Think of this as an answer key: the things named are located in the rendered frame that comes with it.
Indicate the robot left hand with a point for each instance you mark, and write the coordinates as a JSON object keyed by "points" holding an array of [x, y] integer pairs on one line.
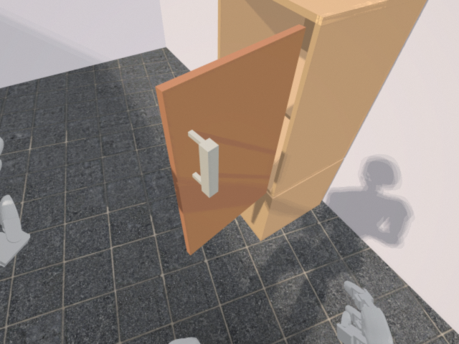
{"points": [[12, 239]]}

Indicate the robot right hand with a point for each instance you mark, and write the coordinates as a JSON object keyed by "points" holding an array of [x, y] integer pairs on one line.
{"points": [[371, 324]]}

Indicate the handle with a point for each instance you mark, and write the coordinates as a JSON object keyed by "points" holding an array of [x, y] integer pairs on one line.
{"points": [[209, 164]]}

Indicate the cupboard door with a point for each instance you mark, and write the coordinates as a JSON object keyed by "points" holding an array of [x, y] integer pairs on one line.
{"points": [[239, 101]]}

